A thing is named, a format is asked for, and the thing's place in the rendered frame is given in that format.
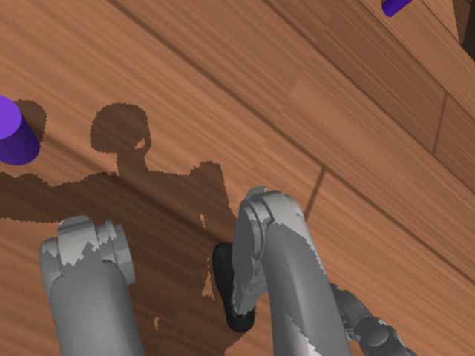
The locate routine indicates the right robot hand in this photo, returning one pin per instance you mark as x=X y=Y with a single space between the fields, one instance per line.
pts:
x=351 y=309

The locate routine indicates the right robot arm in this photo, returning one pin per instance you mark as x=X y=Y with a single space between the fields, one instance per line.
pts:
x=376 y=338

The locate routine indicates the right robot foot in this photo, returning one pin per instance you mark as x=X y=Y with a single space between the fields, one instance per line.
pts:
x=224 y=278

